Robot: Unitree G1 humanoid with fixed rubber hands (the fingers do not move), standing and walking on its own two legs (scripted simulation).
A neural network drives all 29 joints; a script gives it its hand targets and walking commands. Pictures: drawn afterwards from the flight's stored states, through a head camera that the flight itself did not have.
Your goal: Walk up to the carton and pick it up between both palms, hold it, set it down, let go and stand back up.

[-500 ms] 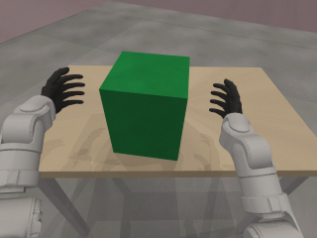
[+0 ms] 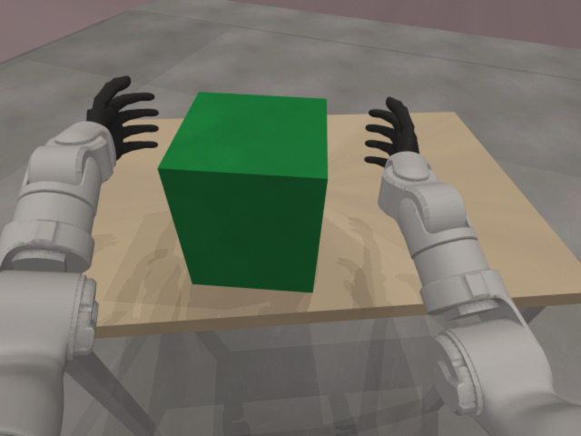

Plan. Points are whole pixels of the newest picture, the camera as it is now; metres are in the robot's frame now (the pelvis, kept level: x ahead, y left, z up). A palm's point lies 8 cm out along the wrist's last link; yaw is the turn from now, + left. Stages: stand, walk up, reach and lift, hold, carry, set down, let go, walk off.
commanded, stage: reach and lift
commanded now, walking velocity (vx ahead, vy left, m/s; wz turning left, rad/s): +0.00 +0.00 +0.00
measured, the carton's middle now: (257, 194) +0.47 +0.05 +0.09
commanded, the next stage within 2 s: none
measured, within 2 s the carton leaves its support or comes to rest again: neither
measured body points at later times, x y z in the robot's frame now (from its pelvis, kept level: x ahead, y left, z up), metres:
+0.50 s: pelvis +0.01 +0.00 +0.00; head +0.00 +0.02 +0.45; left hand +0.48 +0.22 +0.22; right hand +0.43 -0.14 +0.21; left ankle +0.02 +0.10 -0.74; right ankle -0.01 -0.12 -0.74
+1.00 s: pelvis +0.01 +0.01 +0.00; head +0.04 +0.03 +0.45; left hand +0.50 +0.19 +0.16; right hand +0.44 -0.15 +0.16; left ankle +0.02 +0.10 -0.74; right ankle -0.01 -0.12 -0.74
